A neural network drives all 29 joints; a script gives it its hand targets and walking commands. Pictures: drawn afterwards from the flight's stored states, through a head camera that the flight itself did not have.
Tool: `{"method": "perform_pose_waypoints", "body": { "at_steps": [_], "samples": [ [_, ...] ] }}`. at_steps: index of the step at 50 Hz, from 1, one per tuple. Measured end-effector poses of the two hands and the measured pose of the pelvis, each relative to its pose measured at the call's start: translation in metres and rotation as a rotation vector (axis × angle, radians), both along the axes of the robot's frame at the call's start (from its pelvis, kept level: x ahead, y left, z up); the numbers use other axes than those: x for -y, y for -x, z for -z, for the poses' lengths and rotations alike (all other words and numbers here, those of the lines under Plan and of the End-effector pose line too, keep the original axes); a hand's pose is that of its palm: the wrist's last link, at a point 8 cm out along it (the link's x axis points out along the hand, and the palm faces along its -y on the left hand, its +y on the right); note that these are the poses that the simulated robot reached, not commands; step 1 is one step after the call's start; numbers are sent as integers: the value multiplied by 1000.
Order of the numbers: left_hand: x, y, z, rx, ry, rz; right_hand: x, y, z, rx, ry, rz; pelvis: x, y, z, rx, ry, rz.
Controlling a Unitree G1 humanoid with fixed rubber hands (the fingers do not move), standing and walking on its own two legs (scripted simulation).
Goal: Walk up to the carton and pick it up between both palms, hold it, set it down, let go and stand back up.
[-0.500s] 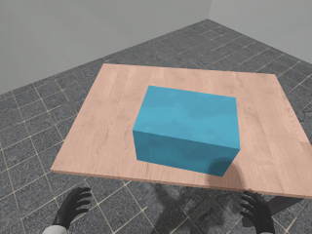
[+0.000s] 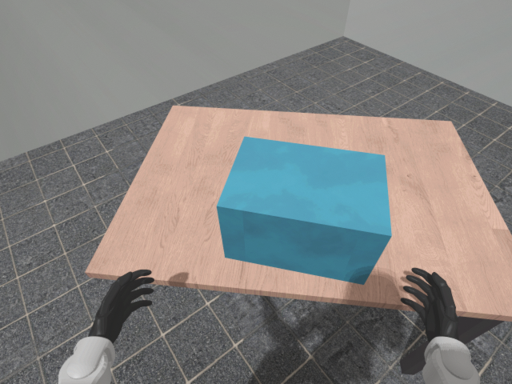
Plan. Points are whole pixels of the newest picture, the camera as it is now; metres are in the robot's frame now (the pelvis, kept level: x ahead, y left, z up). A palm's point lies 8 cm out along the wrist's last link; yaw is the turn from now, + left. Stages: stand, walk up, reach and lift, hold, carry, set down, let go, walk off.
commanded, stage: reach and lift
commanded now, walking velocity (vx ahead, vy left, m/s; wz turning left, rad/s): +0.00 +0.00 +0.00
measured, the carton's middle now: (302, 208) +0.46 -0.11 -0.04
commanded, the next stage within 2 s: none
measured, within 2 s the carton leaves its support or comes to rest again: neither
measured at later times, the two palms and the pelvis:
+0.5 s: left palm (133, 257) +0.32 +0.20 +0.02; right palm (446, 286) +0.24 -0.30 +0.01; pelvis +0.01 -0.01 +0.01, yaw -1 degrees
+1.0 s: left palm (151, 203) +0.40 +0.18 +0.06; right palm (455, 243) +0.30 -0.33 +0.05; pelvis +0.02 +0.00 +0.01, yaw -2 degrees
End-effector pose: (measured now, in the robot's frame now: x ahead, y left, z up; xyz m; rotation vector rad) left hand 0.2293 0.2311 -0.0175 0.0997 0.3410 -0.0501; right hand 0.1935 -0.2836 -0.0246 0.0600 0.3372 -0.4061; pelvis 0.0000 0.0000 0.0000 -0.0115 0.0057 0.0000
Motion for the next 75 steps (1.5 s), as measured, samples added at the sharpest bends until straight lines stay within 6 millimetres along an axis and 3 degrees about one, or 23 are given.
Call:
{"method": "perform_pose_waypoints", "body": {
  "at_steps": [12,42,75],
  "samples": [
    [12,-45,-17,21,-4,22,8,-33,-17,11,-2,-22,5,1,-1,-22,-5,-6],
    [46,-151,-65,37,-2,67,35,-89,-61,35,12,-18,6,-18,-12,-67,-7,27],
    [84,-239,-113,47,-33,88,65,-157,-106,57,55,-18,4,-9,-3,-253,-14,52]
  ]
}}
